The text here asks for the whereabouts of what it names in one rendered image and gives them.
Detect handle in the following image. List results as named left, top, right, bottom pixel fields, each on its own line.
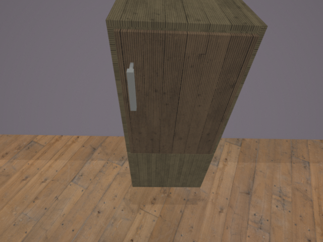
left=126, top=63, right=137, bottom=111

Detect cupboard door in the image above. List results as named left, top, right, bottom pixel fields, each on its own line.
left=114, top=29, right=259, bottom=154

